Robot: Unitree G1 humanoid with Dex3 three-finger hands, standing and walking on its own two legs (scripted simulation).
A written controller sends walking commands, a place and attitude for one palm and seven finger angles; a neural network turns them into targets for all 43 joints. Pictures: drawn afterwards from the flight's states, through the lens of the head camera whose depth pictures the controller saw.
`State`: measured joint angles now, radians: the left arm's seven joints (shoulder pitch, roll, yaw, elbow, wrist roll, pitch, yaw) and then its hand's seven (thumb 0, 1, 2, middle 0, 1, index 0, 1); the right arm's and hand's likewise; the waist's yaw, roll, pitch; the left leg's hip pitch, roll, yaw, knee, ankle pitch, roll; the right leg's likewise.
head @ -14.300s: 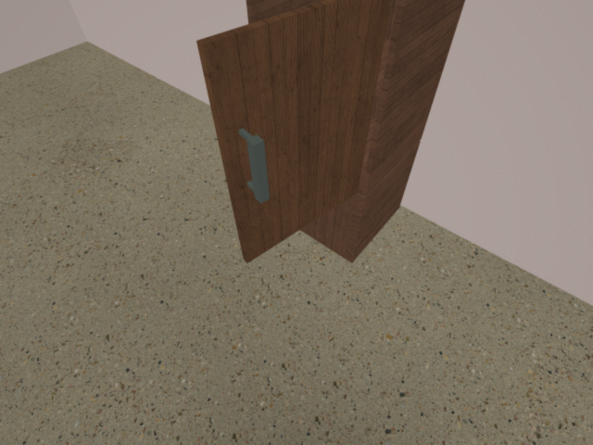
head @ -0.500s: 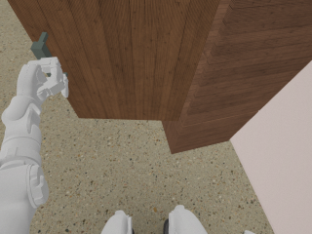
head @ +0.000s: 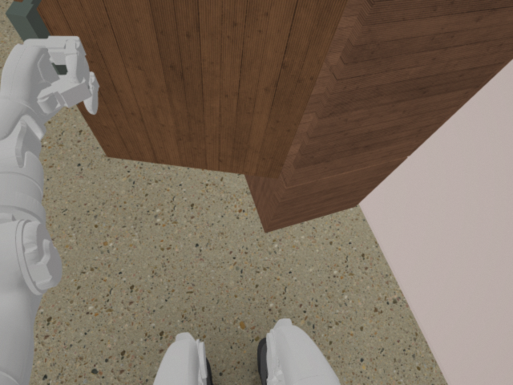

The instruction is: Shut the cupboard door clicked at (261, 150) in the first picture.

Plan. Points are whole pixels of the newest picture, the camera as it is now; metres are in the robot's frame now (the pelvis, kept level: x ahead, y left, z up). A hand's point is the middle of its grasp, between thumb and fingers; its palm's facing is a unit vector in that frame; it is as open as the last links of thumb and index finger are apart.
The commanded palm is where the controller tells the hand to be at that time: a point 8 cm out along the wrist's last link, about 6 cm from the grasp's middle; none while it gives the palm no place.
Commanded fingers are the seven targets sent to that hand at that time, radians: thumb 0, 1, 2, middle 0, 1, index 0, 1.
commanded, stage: push the door shut along its arc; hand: left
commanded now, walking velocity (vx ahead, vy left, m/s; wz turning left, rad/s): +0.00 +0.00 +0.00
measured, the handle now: (55, 50) +0.60 +0.24 +0.08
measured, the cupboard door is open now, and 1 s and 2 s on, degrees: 67 56 55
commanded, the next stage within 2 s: pull the fist back off the door in 0.82 s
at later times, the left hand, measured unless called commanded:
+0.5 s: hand (124, 53) +0.59 +0.14 +0.10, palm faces -0.33 -0.94 +0.01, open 3.1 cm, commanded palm +0.60 +0.18 +0.09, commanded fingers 0.00 0.90 0.90 -1.30 -1.50 -1.30 -1.50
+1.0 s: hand (133, 34) +0.62 +0.13 +0.10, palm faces -0.23 -0.97 +0.09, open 3.2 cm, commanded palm +0.62 +0.14 +0.09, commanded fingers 0.00 0.90 0.90 -1.30 -1.50 -1.30 -1.50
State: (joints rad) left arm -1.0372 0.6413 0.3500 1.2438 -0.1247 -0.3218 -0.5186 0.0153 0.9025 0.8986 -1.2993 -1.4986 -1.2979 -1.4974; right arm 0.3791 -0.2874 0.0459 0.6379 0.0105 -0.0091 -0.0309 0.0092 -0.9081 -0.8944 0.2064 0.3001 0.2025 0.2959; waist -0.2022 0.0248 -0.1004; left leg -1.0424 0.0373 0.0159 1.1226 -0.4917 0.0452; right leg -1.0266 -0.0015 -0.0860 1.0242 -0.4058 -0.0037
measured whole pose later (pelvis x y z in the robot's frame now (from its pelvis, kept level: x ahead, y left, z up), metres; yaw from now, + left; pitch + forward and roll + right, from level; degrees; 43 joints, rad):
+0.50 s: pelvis +0.01 +0.00 -0.01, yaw -2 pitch +28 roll -5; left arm -1.27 0.73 0.34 1.33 -0.04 -0.23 -0.54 0.02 0.90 0.90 -1.30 -1.50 -1.29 -1.50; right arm 0.42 -0.28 0.07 0.63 -0.01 -0.01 -0.03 0.01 -0.91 -0.89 0.21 0.30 0.20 0.30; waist -0.29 0.05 -0.09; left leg -1.15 0.06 0.02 1.19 -0.53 0.05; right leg -1.14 0.02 -0.08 1.07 -0.43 0.00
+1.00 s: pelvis +0.01 +0.00 -0.03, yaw -2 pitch +31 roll -6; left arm -1.42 0.73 0.34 1.35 -0.03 -0.14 -0.40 0.03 0.88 0.93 -1.30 -1.50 -1.29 -1.50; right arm 0.42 -0.27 0.06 0.65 -0.04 -0.05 -0.02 0.01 -0.91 -0.89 0.21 0.30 0.20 0.30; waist -0.31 0.06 -0.10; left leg -1.25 0.07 -0.02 1.25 -0.55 0.04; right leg -1.22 0.03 -0.11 1.12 -0.45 -0.01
